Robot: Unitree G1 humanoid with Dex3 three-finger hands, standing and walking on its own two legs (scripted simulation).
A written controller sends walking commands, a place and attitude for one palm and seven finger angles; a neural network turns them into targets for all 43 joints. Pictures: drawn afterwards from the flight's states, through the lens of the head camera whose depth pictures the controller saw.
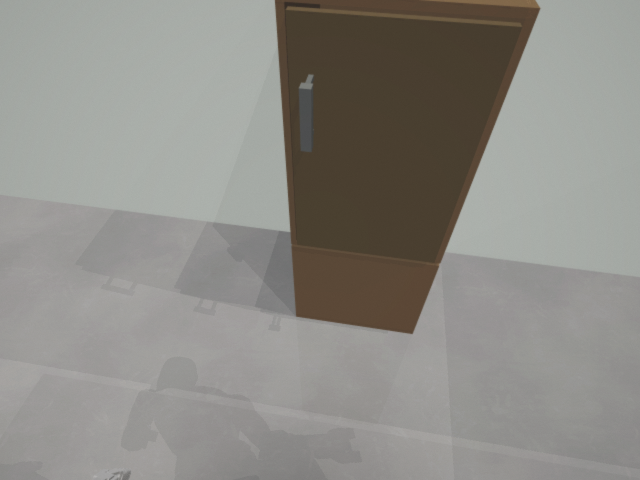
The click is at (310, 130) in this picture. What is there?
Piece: cupboard door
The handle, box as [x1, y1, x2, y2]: [299, 74, 313, 151]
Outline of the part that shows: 308,74 306,81 304,83 301,82 299,86 300,145 301,150 311,151 312,148 313,75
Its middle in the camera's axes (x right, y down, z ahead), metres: -0.03 -0.24 +0.74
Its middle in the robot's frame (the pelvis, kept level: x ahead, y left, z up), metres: +0.73 +0.07 +0.09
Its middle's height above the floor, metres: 0.86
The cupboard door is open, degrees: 0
